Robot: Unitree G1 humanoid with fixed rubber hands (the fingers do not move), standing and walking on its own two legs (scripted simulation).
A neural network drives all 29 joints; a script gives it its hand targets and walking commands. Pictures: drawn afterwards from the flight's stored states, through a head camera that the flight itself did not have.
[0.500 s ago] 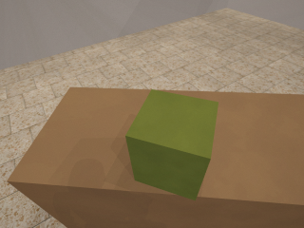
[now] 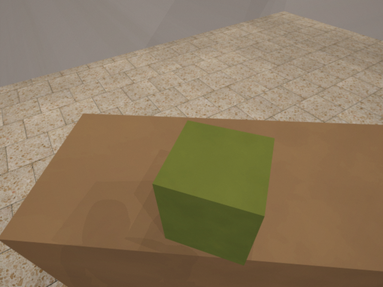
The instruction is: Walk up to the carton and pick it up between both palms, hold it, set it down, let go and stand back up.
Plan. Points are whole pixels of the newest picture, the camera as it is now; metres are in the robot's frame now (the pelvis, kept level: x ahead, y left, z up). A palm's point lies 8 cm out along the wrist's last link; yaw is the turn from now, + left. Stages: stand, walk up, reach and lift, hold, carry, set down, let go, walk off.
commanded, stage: stand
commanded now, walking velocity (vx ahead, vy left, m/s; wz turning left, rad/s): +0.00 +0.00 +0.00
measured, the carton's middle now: (215, 192) +0.36 -0.04 -0.01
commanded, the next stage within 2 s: none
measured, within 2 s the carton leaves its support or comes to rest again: neither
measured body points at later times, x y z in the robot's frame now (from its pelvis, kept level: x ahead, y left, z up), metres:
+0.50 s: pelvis +0.02 +0.00 +0.00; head +0.03 -0.01 +0.45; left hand +0.01 +0.23 -0.15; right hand +0.03 -0.23 -0.16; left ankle -0.02 +0.12 -0.74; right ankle +0.02 -0.08 -0.74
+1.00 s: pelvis +0.04 -0.01 +0.00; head +0.05 -0.01 +0.45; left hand +0.05 +0.22 -0.15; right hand +0.04 -0.23 -0.16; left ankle -0.02 +0.12 -0.74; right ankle +0.02 -0.09 -0.74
